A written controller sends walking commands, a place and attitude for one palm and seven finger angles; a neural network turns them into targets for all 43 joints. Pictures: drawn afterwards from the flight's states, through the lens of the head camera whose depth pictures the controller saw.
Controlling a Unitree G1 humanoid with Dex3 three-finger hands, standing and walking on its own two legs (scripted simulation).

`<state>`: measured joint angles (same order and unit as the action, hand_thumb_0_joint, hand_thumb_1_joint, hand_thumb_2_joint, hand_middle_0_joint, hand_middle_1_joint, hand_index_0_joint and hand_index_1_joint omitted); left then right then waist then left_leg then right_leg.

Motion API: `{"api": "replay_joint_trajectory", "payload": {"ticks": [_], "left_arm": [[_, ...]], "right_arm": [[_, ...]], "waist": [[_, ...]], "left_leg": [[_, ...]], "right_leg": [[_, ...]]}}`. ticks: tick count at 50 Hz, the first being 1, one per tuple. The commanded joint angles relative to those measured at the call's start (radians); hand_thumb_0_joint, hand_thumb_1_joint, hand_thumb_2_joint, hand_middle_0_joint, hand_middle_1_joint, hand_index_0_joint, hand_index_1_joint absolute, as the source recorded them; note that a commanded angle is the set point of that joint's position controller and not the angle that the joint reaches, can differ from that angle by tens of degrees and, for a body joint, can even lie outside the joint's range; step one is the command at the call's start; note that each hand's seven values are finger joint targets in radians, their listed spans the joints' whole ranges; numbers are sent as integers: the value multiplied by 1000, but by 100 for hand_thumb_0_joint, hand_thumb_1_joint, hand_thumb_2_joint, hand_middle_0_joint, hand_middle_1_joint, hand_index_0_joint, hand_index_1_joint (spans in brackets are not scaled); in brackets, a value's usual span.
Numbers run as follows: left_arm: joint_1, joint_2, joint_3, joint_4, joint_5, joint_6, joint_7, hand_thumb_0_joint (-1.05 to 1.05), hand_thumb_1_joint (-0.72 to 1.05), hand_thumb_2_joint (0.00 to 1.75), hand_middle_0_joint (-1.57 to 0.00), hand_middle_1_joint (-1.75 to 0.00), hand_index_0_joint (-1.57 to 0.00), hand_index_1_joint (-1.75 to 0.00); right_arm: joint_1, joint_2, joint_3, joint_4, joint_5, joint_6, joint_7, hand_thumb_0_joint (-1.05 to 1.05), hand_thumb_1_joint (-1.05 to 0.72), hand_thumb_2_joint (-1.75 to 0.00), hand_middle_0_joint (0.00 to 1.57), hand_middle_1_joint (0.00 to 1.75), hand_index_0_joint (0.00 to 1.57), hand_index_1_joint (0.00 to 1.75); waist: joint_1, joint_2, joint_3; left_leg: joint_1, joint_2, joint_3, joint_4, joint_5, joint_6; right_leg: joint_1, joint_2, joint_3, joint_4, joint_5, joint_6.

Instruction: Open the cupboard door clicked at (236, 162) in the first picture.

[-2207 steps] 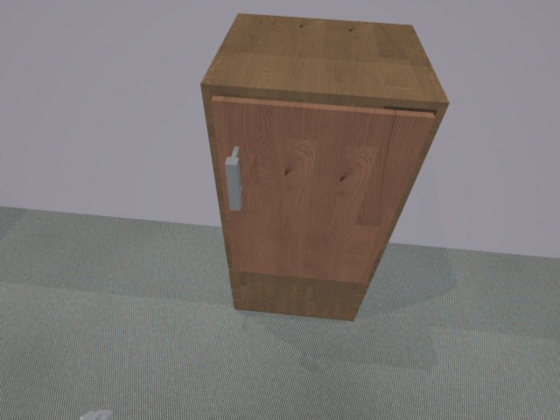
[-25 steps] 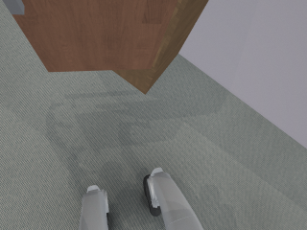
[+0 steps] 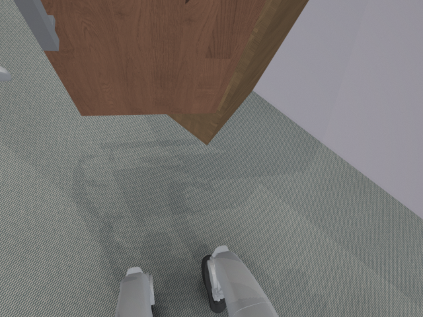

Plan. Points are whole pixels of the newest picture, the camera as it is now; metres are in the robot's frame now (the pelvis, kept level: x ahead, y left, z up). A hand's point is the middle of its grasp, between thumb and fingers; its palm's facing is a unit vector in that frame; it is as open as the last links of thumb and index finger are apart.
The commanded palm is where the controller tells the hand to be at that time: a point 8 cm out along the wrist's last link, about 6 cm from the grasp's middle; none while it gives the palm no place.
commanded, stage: move the hooked fingers beside the handle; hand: left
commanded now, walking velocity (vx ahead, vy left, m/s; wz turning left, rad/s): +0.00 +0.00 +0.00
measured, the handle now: (34, 0) +0.62 +0.21 +0.07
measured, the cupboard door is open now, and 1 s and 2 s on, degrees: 44 44 44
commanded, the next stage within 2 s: slide the fingers in behind the handle in 1.48 s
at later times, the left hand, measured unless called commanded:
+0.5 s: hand out of the picture +0.55 +0.27 +0.08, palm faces -0.01 -1.00 -0.06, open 13.9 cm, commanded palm +0.55 +0.30 +0.06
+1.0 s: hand out of the picture +0.56 +0.28 +0.06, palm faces -0.02 -1.00 -0.04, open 13.9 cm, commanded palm +0.57 +0.28 +0.06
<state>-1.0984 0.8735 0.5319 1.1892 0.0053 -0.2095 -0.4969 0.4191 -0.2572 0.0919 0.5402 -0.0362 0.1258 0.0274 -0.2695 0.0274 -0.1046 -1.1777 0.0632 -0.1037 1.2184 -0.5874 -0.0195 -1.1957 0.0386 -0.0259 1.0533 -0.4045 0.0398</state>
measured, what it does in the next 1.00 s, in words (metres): stands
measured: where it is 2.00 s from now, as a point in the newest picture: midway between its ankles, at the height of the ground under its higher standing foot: (180, 310)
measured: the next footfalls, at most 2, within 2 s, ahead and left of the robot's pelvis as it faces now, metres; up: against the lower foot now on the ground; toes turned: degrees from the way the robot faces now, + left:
none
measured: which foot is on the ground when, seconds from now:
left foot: down 0.00-1.00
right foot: down 0.00-1.00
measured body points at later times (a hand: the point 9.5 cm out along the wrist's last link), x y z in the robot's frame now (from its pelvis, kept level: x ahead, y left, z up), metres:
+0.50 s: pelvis -0.02 -0.01 -0.01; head +0.18 +0.03 +0.38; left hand +0.54 +0.32 +0.08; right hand -0.03 -0.27 -0.11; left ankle -0.03 +0.12 -0.64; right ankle +0.04 -0.15 -0.64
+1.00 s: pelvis -0.03 +0.01 -0.02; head +0.20 +0.06 +0.36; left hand +0.56 +0.34 +0.07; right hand -0.07 -0.24 -0.10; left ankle -0.03 +0.12 -0.64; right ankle +0.04 -0.15 -0.64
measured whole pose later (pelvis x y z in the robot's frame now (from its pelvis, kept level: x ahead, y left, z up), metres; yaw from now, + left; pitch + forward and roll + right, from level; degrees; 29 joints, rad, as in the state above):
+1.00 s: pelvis -0.03 +0.01 -0.02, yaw -1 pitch +34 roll -8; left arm -1.28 0.98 0.51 1.25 0.07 -0.19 -0.50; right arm 0.41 -0.25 0.13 0.56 -0.04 0.11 0.01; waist -0.33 0.03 -0.09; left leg -1.34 0.05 -0.12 1.33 -0.59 -0.01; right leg -1.34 0.03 -0.04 1.14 -0.39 0.05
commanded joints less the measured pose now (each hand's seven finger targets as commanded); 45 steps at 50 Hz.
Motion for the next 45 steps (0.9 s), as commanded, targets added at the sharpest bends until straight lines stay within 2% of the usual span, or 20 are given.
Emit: {"api": "replay_joint_trajectory", "payload": {"ticks": [1, 2, 4, 7, 13, 14, 16, 17, 18, 20, 21, 23, 31, 34, 36, 39, 40, 43, 44, 45], "left_arm": [[-379, 234, 17, -212, -52, -81, -9, 0, -50, 30, -30, -120, -30, -120], [-376, 224, 19, -210, -58, -89, -5, 0, -50, 30, -30, -120, -30, -120], [-378, 235, 31, -237, -60, -113, 3, 0, -50, 30, -30, -120, -30, -120], [-415, 277, 47, -205, -45, -125, 22, 0, -50, 30, -30, -120, -30, -120], [-427, 304, 53, -215, -25, -141, 29, 0, -50, 30, -30, -120, -30, -120], [-423, 281, 29, -184, -24, -132, 23, 0, -50, 30, -30, -120, -30, -120], [-452, 312, 42, -132, -30, -113, 16, 0, -50, 30, -30, -120, -30, -120], [-460, 352, 59, -130, -26, -109, 12, 0, -50, 30, -30, -120, -30, -120], [-463, 372, 71, -143, -22, -114, 6, 0, -50, 30, -30, -120, -30, -120], [-484, 362, 34, -125, -5, -109, 2, 0, -50, 30, -30, -120, -30, -120], [-483, 350, 28, -121, -6, -107, -1, 0, -50, 30, -30, -120, -30, -120], [-485, 400, 59, -114, -6, -115, -5, 0, -50, 30, -30, -120, -30, -120], [-538, 420, 35, -76, 11, -89, -23, 0, -50, 30, -30, -120, -30, -120], [-569, 398, 9, -70, 20, -79, -20, 0, -50, 30, -30, -120, -30, -120], [-593, 454, 41, -85, 28, -78, -12, 0, -50, 30, -30, -120, -30, -120], [-621, 455, 39, -147, 36, -86, -7, 0, -50, 30, -30, -120, -30, -120], [-621, 423, 14, -139, 42, -80, -6, 0, -50, 30, -30, -120, -30, -120], [-630, 420, 28, -184, 38, -77, 1, 0, -50, 30, -30, -120, -30, -120], [-594, 407, 27, -158, 36, -65, -2, 0, -50, 30, -30, -120, -30, -120], [-605, 372, -4, -159, 38, -55, 1, 0, -50, 30, -30, -120, -30, -120]], "right_arm": [[229, -221, -83, -3, -2, -7, -25, 0, -90, -90, 20, 30, 20, 30], [226, -219, -84, -6, -2, -10, -23, 0, -90, -90, 20, 30, 20, 30], [222, -219, -85, -4, -3, -12, -23, 0, -90, -90, 20, 30, 20, 30], [208, -218, -78, -2, -1, -13, -27, 0, -90, -90, 20, 30, 20, 30], [198, -217, -76, -13, 1, -18, -29, 0, -90, -90, 20, 30, 20, 30], [192, -217, -74, -10, 3, -17, -30, 0, -90, -90, 20, 30, 20, 30], [186, -221, -65, -12, 8, -18, -36, 0, -90, -90, 20, 30, 20, 30], [185, -222, -61, -17, 11, -18, -40, 0, -90, -90, 20, 30, 20, 30], [184, -223, -60, -22, 11, -21, -43, 0, -90, -90, 20, 30, 20, 30], [183, -222, -53, -15, 9, -23, -46, 0, -90, -90, 20, 30, 20, 30], [185, -220, -54, -15, 9, -25, -44, 0, -90, -90, 20, 30, 20, 30], [186, -226, -49, -20, 9, -25, -50, 0, -90, -90, 20, 30, 20, 30], [195, -238, -37, -10, 8, -28, -57, 0, -90, -90, 20, 30, 20, 30], [194, -242, -33, -6, 6, -29, -56, 0, -90, -90, 20, 30, 20, 30], [202, -245, -29, -6, 2, -27, -60, 0, -90, -90, 20, 30, 20, 30], [215, -247, -34, 1, -5, -26, -54, 0, -90, -90, 20, 30, 20, 30], [216, -245, -35, 4, -6, -24, -51, 0, -90, -90, 20, 30, 20, 30], [227, -244, -42, 7, -9, -18, -45, 0, -90, -90, 20, 30, 20, 30], [223, -246, -40, 9, -5, -16, -41, 0, -90, -90, 20, 30, 20, 30], [225, -244, -41, 12, -7, -15, -41, 0, -90, -90, 20, 30, 20, 30]], "waist": [[0, 291, -549], [1, 274, -545], [14, 317, -569], [3, 266, -530], [15, 314, -601], [5, 299, -594], [-15, 227, -542], [-8, 212, -545], [0, 249, -576], [-11, 272, -557], [-14, 267, -564], [-17, 237, -563], [-37, 283, -575], [-52, 309, -561], [-48, 310, -568], [-46, 399, -646], [-49, 418, -632], [-47, 444, -653], [-39, 434, -637], [-51, 435, -607]], "left_leg": [[462, -12, 36, -105, 712, 38], [449, -15, 43, -103, 689, 41], [490, -14, 37, -101, 729, 32], [402, -18, 48, -95, 633, 42], [418, -23, 51, -81, 637, 43], [404, -23, 52, -78, 620, 44], [293, -26, 63, -74, 517, 58], [255, -30, 67, -77, 489, 62], [267, -32, 68, -72, 494, 62], [271, -28, 63, -69, 489, 60], [263, -28, 65, -63, 476, 62], [236, -28, 62, -57, 460, 68], [229, -22, 46, -39, 427, 67], [238, -17, 38, -33, 409, 66], [225, -17, 33, -30, 409, 66], [334, -12, 15, -27, 499, 50], [355, -11, 18, -31, 510, 45], [430, -6, 1, -38, 582, 33], [436, -5, -6, -44, 580, 26], [442, -3, -7, -50, 587, 25]], "right_leg": [[300, 31, -44, -43, 398, -62], [310, 33, -40, -47, 399, -62], [296, 30, -40, -38, 399, -67], [326, 28, -31, -33, 384, -64], [339, 22, -23, -15, 393, -68], [330, 22, -22, -15, 385, -64], [363, 22, -13, -24, 355, -55], [398, 21, -7, -24, 356, -54], [396, 21, -4, -14, 360, -60], [350, 17, -10, -10, 333, -58], [348, 18, -8, -12, 322, -55], [353, 20, -8, -6, 313, -57], [259, 17, -23, 12, 231, -54], [199, 18, -32, 17, 189, -54], [212, 17, -33, 20, 187, -55], [167, 16, -46, 36, 213, -62], [143, 19, -49, 32, 208, -64], [126, 22, -57, 30, 227, -67], [113, 22, -65, 25, 213, -66], [94, 24, -68, 20, 211, -66]]}}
